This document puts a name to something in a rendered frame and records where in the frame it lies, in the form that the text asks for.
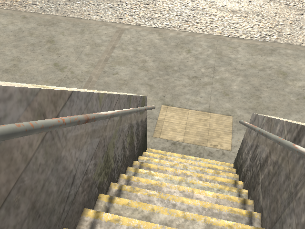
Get stairs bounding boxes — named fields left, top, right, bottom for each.
left=63, top=148, right=265, bottom=229

